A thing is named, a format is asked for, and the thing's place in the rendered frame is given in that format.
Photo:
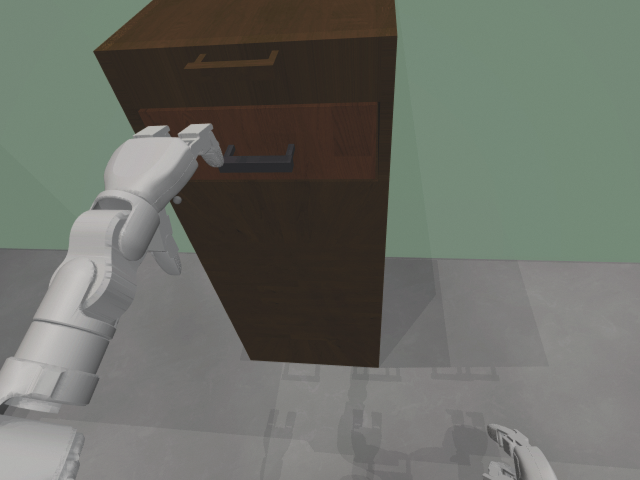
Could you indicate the robot right hand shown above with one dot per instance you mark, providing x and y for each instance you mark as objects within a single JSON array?
[{"x": 530, "y": 462}]

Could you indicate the handle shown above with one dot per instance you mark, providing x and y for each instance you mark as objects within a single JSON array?
[
  {"x": 257, "y": 164},
  {"x": 228, "y": 71}
]

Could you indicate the left robot upper arm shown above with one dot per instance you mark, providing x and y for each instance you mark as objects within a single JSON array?
[{"x": 38, "y": 450}]

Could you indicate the cabinet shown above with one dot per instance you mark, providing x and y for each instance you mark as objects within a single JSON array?
[{"x": 298, "y": 264}]

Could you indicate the left robot forearm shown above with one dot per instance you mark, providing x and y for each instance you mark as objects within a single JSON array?
[{"x": 58, "y": 358}]

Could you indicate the robot left hand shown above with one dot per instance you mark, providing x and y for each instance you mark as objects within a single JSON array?
[{"x": 156, "y": 167}]

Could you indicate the drawer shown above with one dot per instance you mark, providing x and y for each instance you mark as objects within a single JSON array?
[{"x": 332, "y": 140}]

